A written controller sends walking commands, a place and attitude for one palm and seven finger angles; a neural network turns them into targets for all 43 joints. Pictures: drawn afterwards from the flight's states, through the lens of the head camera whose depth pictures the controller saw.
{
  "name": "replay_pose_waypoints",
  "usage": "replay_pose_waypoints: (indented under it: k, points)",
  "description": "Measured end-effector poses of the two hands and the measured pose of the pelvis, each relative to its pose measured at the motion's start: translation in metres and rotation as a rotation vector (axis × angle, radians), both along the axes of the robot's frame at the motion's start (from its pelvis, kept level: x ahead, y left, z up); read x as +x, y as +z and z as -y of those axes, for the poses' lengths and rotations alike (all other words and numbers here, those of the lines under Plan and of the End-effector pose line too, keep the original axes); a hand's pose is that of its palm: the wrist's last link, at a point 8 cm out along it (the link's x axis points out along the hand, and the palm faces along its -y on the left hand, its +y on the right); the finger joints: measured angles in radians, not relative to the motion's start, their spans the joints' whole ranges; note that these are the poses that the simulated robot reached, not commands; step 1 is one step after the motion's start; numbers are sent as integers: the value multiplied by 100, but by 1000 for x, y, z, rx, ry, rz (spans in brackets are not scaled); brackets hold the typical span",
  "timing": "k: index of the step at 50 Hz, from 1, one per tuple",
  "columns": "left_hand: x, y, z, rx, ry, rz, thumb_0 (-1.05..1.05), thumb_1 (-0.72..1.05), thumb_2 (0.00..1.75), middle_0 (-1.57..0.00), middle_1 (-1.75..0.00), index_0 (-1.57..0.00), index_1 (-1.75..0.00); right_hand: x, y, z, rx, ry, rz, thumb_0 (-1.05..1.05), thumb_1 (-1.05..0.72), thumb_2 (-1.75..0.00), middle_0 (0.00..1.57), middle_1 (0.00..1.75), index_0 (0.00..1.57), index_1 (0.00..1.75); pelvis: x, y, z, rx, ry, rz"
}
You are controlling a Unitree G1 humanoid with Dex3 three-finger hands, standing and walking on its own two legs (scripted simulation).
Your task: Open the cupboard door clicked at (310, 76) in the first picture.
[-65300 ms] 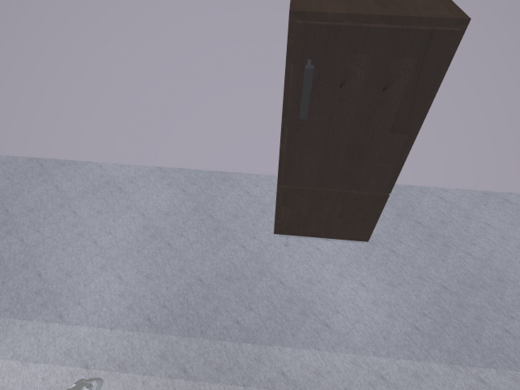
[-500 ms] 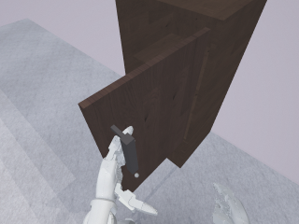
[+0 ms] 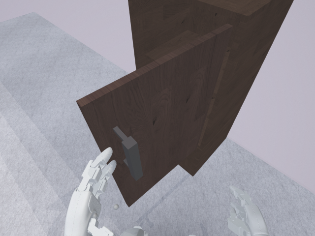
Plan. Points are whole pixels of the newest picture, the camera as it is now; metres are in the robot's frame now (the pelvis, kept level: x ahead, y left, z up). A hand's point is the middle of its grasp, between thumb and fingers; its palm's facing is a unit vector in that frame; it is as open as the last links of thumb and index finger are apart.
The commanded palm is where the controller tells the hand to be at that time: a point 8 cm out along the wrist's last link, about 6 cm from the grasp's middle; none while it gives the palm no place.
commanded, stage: slide the hand sideways off the handle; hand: left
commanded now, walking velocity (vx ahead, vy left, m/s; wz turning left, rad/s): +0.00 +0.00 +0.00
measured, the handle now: (128, 154) +0.29 +0.09 +0.08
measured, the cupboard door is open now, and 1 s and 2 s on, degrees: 85 85 85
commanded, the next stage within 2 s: draw the hand back to the body in 0.28 s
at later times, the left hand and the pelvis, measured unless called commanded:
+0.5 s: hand (98, 218) +0.15 +0.12 +0.09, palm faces -0.02 -1.00 -0.02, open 16.4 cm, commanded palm +0.12 +0.19 +0.10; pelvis -0.01 +0.00 -0.01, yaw +0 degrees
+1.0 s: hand (53, 200) +0.17 +0.19 +0.14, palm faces +0.13 -0.96 -0.24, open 15.6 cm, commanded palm +0.13 +0.24 +0.17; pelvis +0.01 +0.01 +0.03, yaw +0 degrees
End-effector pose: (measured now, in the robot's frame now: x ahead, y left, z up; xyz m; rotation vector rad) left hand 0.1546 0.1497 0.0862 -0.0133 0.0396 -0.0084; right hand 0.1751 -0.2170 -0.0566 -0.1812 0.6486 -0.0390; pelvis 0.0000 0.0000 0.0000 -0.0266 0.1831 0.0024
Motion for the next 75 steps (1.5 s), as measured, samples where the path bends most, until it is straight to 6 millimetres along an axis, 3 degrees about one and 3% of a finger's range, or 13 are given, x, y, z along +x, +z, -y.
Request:
replay_pose_waypoints:
  k: [16,23,34,45,51,62,75]
  points:
    - [-27,0,-23,17,22,-18,-1,-50,30,-15,-30,-15,-30,0,-4,5,-2,-35,18,1,-91,-90,20,30,20,30,-5,-5,5,-6,8,-3]
    - [-24,0,-23,22,-11,3,-1,-50,30,-15,-30,-15,-30,-3,-4,7,-14,-41,29,1,-91,-90,20,30,20,30,-9,-8,4,-13,8,-4]
    - [-18,33,-49,63,15,32,-1,-50,30,-15,-30,-15,-30,-8,11,1,8,-77,39,1,-91,-90,20,30,20,30,-3,9,-1,-16,6,43]
    - [-16,57,-72,93,25,45,-1,-47,31,-16,-30,-15,-30,4,30,-6,-4,-49,90,1,-91,-90,20,30,20,30,3,22,-7,-19,12,80]
    - [-15,73,-90,275,163,-20,-1,-34,37,-16,-30,-16,-30,9,40,-14,-26,-53,69,1,-91,-90,20,30,20,30,8,36,-11,-16,5,124]
    - [-3,105,-121,385,293,1,-1,1,52,-18,-30,-17,-30,15,51,-27,-38,-4,28,1,-91,-90,20,30,20,30,17,59,-19,-2,4,199]
    - [12,142,-152,459,391,95,0,45,71,-20,-30,-19,-30,25,55,-20,-46,5,-6,1,-91,-90,20,30,20,30,25,70,-18,8,-8,237]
